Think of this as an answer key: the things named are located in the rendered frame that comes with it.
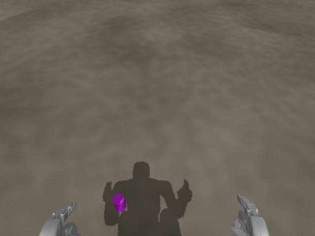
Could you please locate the can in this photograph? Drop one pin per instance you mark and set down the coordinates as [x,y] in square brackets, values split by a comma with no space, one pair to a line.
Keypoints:
[119,202]

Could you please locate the right robot hand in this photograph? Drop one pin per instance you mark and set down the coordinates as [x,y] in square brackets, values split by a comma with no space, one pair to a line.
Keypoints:
[255,224]

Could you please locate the left robot hand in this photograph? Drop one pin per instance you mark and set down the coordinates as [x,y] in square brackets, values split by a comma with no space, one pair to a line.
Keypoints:
[53,226]

